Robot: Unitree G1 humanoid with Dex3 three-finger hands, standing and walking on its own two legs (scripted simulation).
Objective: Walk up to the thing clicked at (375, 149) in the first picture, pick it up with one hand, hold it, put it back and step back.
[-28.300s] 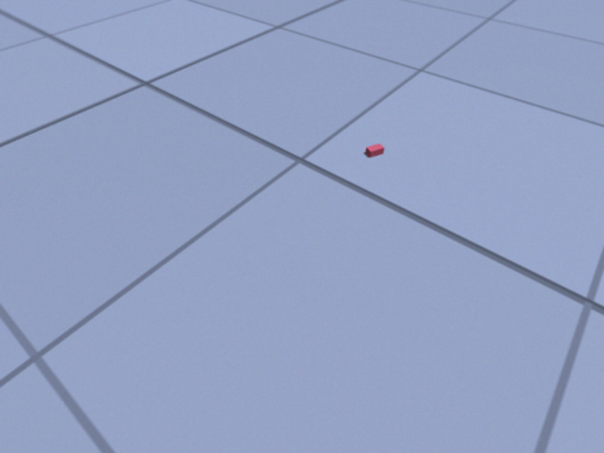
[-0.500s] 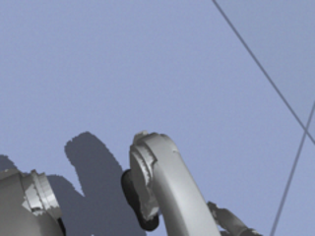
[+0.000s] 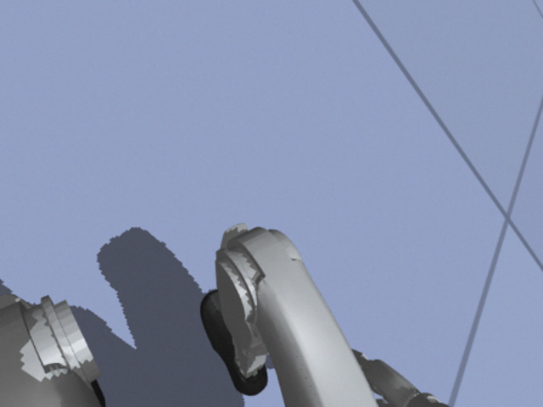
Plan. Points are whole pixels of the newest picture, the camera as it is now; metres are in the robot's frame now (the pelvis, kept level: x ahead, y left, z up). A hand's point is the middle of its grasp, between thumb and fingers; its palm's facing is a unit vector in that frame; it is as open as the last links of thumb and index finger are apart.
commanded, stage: rest palm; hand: left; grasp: from above
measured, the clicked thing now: out of the picture +0.45 +0.34 -0.28
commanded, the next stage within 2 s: close in 0.14 s
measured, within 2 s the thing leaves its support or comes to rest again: neither
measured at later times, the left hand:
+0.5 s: hand out of the picture +0.43 +0.33 -0.25, palm faces -0.43 -0.13 -0.89, open 11.7 cm
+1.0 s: hand out of the picture +0.43 +0.33 -0.25, palm faces -0.44 -0.14 -0.89, open 9.1 cm
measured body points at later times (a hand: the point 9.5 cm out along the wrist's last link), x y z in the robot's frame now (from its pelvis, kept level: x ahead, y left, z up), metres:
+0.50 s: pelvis +0.00 +0.00 +0.00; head +0.26 +0.14 +0.34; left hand +0.45 +0.33 -0.20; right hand +0.08 -0.25 -0.06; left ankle +0.07 +0.14 -0.27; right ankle +0.11 -0.12 -0.27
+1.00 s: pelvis +0.00 +0.00 +0.00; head +0.26 +0.14 +0.33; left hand +0.45 +0.33 -0.20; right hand +0.08 -0.25 -0.06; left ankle +0.07 +0.14 -0.27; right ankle +0.11 -0.12 -0.27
